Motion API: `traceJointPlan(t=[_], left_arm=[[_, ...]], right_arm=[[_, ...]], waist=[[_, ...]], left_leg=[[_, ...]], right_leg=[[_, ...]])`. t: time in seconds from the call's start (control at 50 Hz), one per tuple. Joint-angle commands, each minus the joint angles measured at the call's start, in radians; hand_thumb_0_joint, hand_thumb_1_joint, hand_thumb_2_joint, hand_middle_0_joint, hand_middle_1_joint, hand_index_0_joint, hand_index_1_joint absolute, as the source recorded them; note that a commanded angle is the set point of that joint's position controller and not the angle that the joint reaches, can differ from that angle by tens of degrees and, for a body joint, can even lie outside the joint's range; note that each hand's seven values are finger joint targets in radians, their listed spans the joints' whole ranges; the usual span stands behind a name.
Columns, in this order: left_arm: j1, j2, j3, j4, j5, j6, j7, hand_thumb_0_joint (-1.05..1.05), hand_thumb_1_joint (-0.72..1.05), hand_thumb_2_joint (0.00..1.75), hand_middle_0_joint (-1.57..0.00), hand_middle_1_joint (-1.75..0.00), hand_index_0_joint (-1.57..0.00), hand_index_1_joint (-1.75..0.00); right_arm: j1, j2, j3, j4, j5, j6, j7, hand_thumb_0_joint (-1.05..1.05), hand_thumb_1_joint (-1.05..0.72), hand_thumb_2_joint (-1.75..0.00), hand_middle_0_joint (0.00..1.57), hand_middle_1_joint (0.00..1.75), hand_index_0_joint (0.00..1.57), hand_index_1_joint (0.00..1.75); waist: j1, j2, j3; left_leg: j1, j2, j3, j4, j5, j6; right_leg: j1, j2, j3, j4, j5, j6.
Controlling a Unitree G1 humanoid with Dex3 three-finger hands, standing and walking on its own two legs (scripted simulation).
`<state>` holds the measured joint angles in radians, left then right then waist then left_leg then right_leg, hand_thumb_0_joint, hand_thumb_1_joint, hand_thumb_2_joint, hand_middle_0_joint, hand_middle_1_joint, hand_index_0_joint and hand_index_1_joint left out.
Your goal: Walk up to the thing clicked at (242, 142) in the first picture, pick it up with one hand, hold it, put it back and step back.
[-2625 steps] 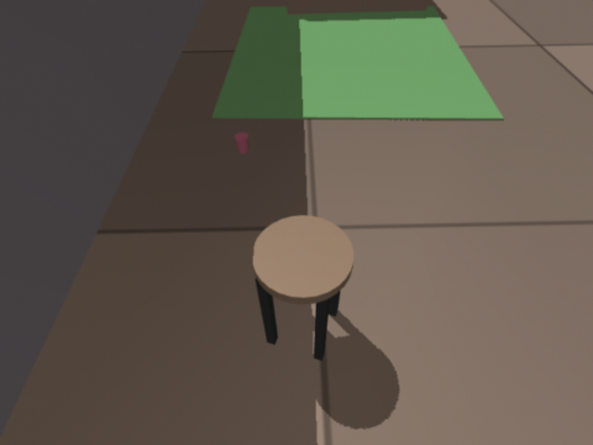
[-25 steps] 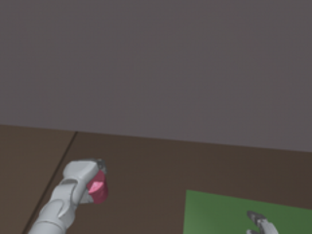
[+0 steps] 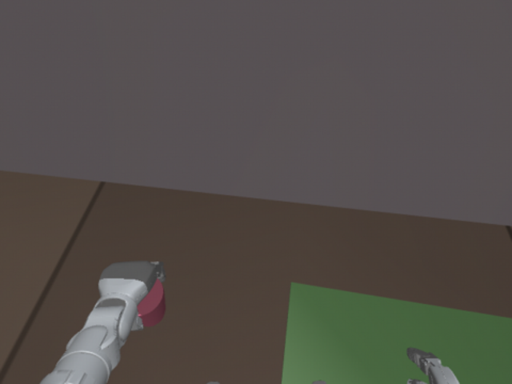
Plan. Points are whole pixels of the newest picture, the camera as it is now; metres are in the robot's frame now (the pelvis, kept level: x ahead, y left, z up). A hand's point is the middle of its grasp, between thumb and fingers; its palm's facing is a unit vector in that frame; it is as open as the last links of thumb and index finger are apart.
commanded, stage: crouch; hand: left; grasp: from above
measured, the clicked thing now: (146, 303) +0.30 +0.23 -0.16
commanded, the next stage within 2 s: lower in 1.46 s
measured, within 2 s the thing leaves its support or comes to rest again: neither
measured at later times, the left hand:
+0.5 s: hand (166, 318) +0.32 +0.23 -0.36, palm faces -0.45 +0.00 -0.89, open 9.9 cm
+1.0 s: hand (174, 326) +0.34 +0.24 -0.49, palm faces -0.46 -0.04 -0.89, open 10.0 cm
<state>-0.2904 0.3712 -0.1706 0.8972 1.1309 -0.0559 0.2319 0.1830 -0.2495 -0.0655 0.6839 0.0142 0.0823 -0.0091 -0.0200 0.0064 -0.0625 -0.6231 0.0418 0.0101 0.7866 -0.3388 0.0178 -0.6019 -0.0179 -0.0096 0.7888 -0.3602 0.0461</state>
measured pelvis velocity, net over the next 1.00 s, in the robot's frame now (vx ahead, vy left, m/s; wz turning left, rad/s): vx -0.06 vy -0.01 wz -0.08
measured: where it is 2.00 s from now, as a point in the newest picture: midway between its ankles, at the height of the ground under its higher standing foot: outside the picture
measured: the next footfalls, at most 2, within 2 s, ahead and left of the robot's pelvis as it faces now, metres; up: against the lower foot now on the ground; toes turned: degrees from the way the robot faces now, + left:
none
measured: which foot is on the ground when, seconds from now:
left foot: down 0.00-1.00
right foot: down 0.00-1.00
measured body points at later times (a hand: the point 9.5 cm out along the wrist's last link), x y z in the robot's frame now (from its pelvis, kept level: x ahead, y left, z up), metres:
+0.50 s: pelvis -0.06 -0.01 -0.21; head +0.11 +0.02 +0.20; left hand +0.34 +0.23 -0.31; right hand +0.01 -0.28 -0.34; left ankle +0.03 +0.10 -0.71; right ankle +0.02 -0.16 -0.70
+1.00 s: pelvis -0.06 -0.01 -0.32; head +0.15 +0.04 +0.08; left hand +0.36 +0.24 -0.44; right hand +0.03 -0.30 -0.43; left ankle +0.03 +0.10 -0.71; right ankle +0.01 -0.16 -0.70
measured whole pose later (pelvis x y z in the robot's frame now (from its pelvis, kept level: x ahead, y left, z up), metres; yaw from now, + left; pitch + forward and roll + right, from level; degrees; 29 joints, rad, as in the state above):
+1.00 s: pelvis -0.06 -0.01 -0.32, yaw -5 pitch +36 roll -7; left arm -0.69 0.54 0.05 1.22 1.23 -0.15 0.42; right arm 0.12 -0.24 -0.06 0.76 -0.11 -0.07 0.08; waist -0.13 0.00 -0.17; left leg -2.07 0.04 -0.10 2.10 -0.67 0.00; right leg -2.01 0.00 -0.05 2.07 -0.69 0.04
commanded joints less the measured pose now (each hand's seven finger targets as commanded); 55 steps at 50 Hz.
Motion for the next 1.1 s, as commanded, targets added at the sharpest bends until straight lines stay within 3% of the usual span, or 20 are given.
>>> traceJointPlan(t=[0.0,0.08,0.12,0.14,0.16,0.2,0.24,0.3,0.32,0.36,0.38,0.46,0.52,0.68,0.72,0.78,0.8,0.9,0.98,1.08], left_arm=[[-0.346,0.147,0.083,-0.055,0.039,-0.007,0.122,0.0,0.53,0.61,-0.94,-0.55,-0.95,-0.54],[-0.423,0.158,0.098,0.015,0.049,-0.007,0.162,0.0,0.51,0.66,-0.94,-0.54,-0.94,-0.54],[-0.464,0.189,0.119,0.034,0.053,-0.009,0.178,0.0,0.49,0.67,-0.93,-0.55,-0.92,-0.55],[-0.466,0.159,0.102,0.069,0.052,-0.011,0.182,0.0,0.47,0.69,-0.92,-0.53,-0.91,-0.54],[-0.483,0.177,0.112,0.079,0.052,-0.013,0.187,0.0,0.47,0.67,-0.91,-0.54,-0.91,-0.55],[-0.561,0.208,0.124,0.031,0.05,-0.027,0.189,0.0,0.49,0.67,-0.93,-0.54,-0.92,-0.55],[-0.525,0.232,0.149,0.09,0.06,-0.026,0.193,0.0,0.51,0.69,-0.93,-0.57,-0.93,-0.57],[-0.594,0.276,0.178,0.088,0.063,-0.03,0.204,0.0,0.51,0.75,-0.93,-0.62,-0.93,-0.62],[-0.561,0.25,0.172,0.157,0.062,-0.028,0.2,0.0,0.52,0.77,-0.93,-0.63,-0.93,-0.63],[-0.626,0.3,0.199,0.095,0.064,-0.042,0.198,0.0,0.53,0.78,-0.93,-0.66,-0.94,-0.65],[-0.589,0.316,0.214,0.142,0.068,-0.043,0.198,0.0,0.57,0.76,-0.95,-0.67,-0.97,-0.65],[-0.635,0.307,0.208,0.142,0.073,-0.071,0.194,0.0,0.64,0.82,-0.99,-0.7,-1.01,-0.69],[-0.671,0.363,0.235,0.113,0.075,-0.091,0.204,0.0,0.66,0.85,-1.0,-0.74,-1.02,-0.72],[-0.723,0.42,0.261,0.13,0.09,-0.104,0.235,0.0,0.65,0.86,-1.01,-0.73,-1.02,-0.72],[-0.72,0.387,0.235,0.143,0.081,-0.1,0.235,0.0,0.64,0.86,-1.0,-0.74,-1.01,-0.73],[-0.691,0.392,0.252,0.172,0.081,-0.09,0.23,0.0,0.61,0.83,-0.98,-0.73,-0.99,-0.72],[-0.695,0.386,0.24,0.157,0.087,-0.091,0.228,0.0,0.58,0.82,-0.96,-0.7,-0.97,-0.69],[-0.673,0.386,0.254,0.173,0.09,-0.096,0.221,0.0,0.54,0.82,-0.93,-0.71,-0.94,-0.7],[-0.668,0.4,0.269,0.195,0.092,-0.103,0.229,0.0,0.54,0.81,-0.94,-0.71,-0.95,-0.7],[-0.687,0.411,0.27,0.183,0.101,-0.113,0.235,0.0,0.53,0.8,-0.94,-0.7,-0.94,-0.69]], right_arm=[[0.06,-0.166,-0.069,-0.074,-0.017,-0.039,0.008,0.0,-0.89,-0.9,0.2,0.3,0.2,0.3],[0.075,-0.18,-0.078,-0.064,-0.029,-0.059,0.009,0.0,-0.89,-0.9,0.2,0.3,0.2,0.3],[0.083,-0.185,-0.082,-0.055,-0.033,-0.071,0.003,0.0,-0.89,-0.9,0.2,0.3,0.2,0.3],[0.085,-0.185,-0.083,-0.055,-0.036,-0.076,0.001,0.0,-0.89,-0.9,0.2,0.3,0.2,0.3],[0.089,-0.189,-0.081,-0.048,-0.04,-0.083,-0.002,0.0,-0.89,-0.9,0.2,0.3,0.2,0.3],[0.092,-0.192,-0.088,-0.037,-0.045,-0.095,-0.007,0.0,-0.89,-0.9,0.2,0.3,0.2,0.3],[0.097,-0.199,-0.088,-0.031,-0.049,-0.1,-0.01,0.0,-0.89,-0.9,0.2,0.3,0.2,0.3],[0.095,-0.194,-0.084,-0.024,-0.058,-0.109,-0.012,0.0,-0.89,-0.9,0.2,0.3,0.2,0.3],[0.099,-0.197,-0.083,-0.016,-0.064,-0.115,-0.009,0.0,-0.89,-0.9,0.2,0.3,0.2,0.3],[0.098,-0.2,-0.084,-0.012,-0.07,-0.125,-0.005,0.0,-0.89,-0.9,0.2,0.3,0.2,0.3],[0.1,-0.2,-0.08,-0.009,-0.071,-0.127,-0.002,0.0,-0.89,-0.9,0.2,0.3,0.2,0.3],[0.11,-0.19,-0.072,0.007,-0.084,-0.147,0.015,0.0,-0.89,-0.9,0.2,0.3,0.2,0.3],[0.111,-0.196,-0.07,0.015,-0.091,-0.159,0.025,0.0,-0.89,-0.9,0.2,0.3,0.2,0.3],[0.112,-0.198,-0.056,0.038,-0.11,-0.171,0.049,0.0,-0.9,-0.9,0.2,0.3,0.2,0.3],[0.106,-0.193,-0.055,0.034,-0.113,-0.172,0.055,0.0,-0.9,-0.9,0.2,0.3,0.2,0.3],[0.122,-0.204,-0.058,0.045,-0.116,-0.173,0.062,0.0,-0.91,-0.9,0.2,0.3,0.2,0.3],[0.118,-0.203,-0.059,0.045,-0.116,-0.169,0.064,0.0,-0.9,-0.9,0.2,0.3,0.2,0.3],[0.119,-0.208,-0.061,0.045,-0.118,-0.163,0.077,0.0,-0.91,-0.9,0.2,0.3,0.2,0.3],[0.113,-0.206,-0.06,0.043,-0.121,-0.162,0.086,0.0,-0.91,-0.9,0.2,0.3,0.2,0.3],[0.113,-0.217,-0.062,0.045,-0.124,-0.163,0.098,0.0,-0.91,-0.91,0.2,0.3,0.2,0.3]], waist=[[-0.034,0.098,-0.358],[-0.042,0.102,-0.43],[-0.042,0.11,-0.477],[-0.057,0.09,-0.479],[-0.058,0.104,-0.482],[-0.052,0.143,-0.576],[-0.056,0.114,-0.59],[-0.069,0.114,-0.609],[-0.086,0.088,-0.585],[-0.076,0.13,-0.656],[-0.071,0.127,-0.661],[-0.103,0.112,-0.705],[-0.093,0.134,-0.739],[-0.098,0.177,-0.762],[-0.106,0.174,-0.777],[-0.102,0.197,-0.777],[-0.1,0.223,-0.786],[-0.102,0.223,-0.754],[-0.106,0.186,-0.718],[-0.102,0.23,-0.73]], left_leg=[[0.085,-0.025,-0.018,0.138,0.241,-0.04],[-0.084,-0.02,-0.041,0.27,0.16,-0.036],[-0.173,-0.023,-0.045,0.334,0.088,-0.032],[-0.227,-0.024,-0.052,0.361,0.036,-0.03],[-0.276,-0.021,-0.065,0.388,0.007,-0.031],[-0.304,-0.023,-0.072,0.447,-0.027,-0.031],[-0.369,-0.025,-0.081,0.495,-0.038,-0.028],[-0.489,-0.032,-0.078,0.56,-0.143,-0.024],[-0.527,-0.031,-0.091,0.586,-0.167,-0.023],[-0.551,-0.033,-0.098,0.632,-0.184,-0.024],[-0.564,-0.034,-0.098,0.659,-0.171,-0.022],[-0.674,-0.042,-0.084,0.771,-0.192,-0.012],[-0.731,-0.045,-0.07,0.827,-0.243,-0.007],[-0.82,-0.041,-0.051,0.956,-0.24,-0.003],[-0.828,-0.039,-0.045,0.984,-0.222,0.0],[-0.808,-0.033,-0.059,1.015,-0.154,-0.006],[-0.812,-0.034,-0.058,1.017,-0.137,-0.009],[-0.849,-0.032,-0.063,1.064,-0.108,-0.011],[-0.916,-0.032,-0.053,1.102,-0.139,-0.003],[-0.91,-0.028,-0.059,1.122,-0.148,-0.01]], right_leg=[[-0.22,0.043,-0.034,0.125,0.158,-0.079],[-0.384,0.045,-0.046,0.287,0.1,-0.084],[-0.456,0.044,-0.048,0.353,0.057,-0.084],[-0.495,0.045,-0.05,0.388,0.024,-0.085],[-0.552,0.04,-0.052,0.428,0.001,-0.082],[-0.613,0.04,-0.053,0.495,-0.025,-0.082],[-0.665,0.037,-0.057,0.552,-0.042,-0.082],[-0.745,0.033,-0.053,0.603,-0.116,-0.081],[-0.791,0.03,-0.055,0.627,-0.135,-0.078],[-0.847,0.027,-0.057,0.684,-0.15,-0.08],[-0.87,0.026,-0.059,0.711,-0.149,-0.082],[-0.94,0.027,-0.063,0.776,-0.157,-0.08],[-0.983,0.03,-0.064,0.807,-0.203,-0.081],[-1.071,0.039,-0.077,0.913,-0.203,-0.084],[-1.073,0.043,-0.079,0.926,-0.183,-0.082],[-1.111,0.038,-0.087,0.982,-0.12,-0.082],[-1.116,0.041,-0.089,0.996,-0.109,-0.086],[-1.158,0.044,-0.1,1.053,-0.088,-0.085],[-1.175,0.047,-0.1,1.069,-0.101,-0.081],[-1.215,0.048,-0.106,1.116,-0.112,-0.085]])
